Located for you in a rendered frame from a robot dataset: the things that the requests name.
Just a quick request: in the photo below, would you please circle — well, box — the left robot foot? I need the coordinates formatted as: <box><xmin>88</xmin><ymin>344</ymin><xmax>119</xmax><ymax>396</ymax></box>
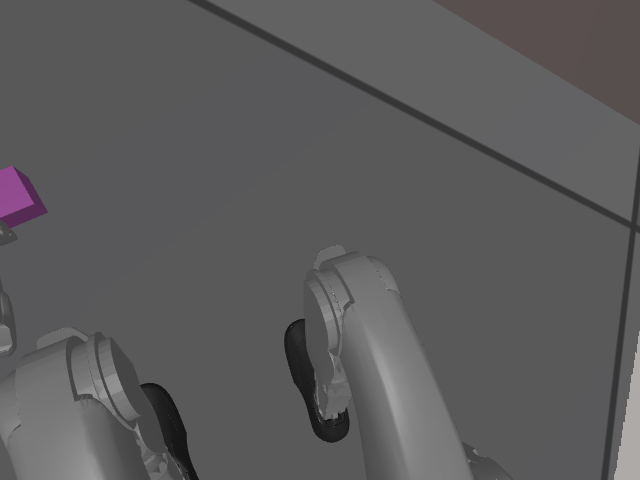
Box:
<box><xmin>140</xmin><ymin>383</ymin><xmax>199</xmax><ymax>480</ymax></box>

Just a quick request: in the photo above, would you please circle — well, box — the left robot hand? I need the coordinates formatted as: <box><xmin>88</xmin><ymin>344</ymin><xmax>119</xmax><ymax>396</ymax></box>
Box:
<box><xmin>0</xmin><ymin>220</ymin><xmax>18</xmax><ymax>246</ymax></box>

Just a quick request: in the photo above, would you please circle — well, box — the right robot hand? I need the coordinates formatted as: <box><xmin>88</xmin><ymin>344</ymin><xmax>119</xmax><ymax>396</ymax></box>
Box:
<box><xmin>461</xmin><ymin>441</ymin><xmax>513</xmax><ymax>480</ymax></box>

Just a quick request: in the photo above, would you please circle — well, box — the left robot arm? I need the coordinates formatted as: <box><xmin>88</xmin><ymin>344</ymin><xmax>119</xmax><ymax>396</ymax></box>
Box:
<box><xmin>0</xmin><ymin>279</ymin><xmax>17</xmax><ymax>358</ymax></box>

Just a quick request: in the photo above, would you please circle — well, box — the small box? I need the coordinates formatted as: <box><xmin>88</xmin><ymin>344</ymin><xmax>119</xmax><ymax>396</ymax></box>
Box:
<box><xmin>0</xmin><ymin>166</ymin><xmax>48</xmax><ymax>228</ymax></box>

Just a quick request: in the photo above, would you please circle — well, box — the right robot foot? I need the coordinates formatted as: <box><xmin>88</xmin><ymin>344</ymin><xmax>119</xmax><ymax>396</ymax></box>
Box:
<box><xmin>284</xmin><ymin>319</ymin><xmax>350</xmax><ymax>443</ymax></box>

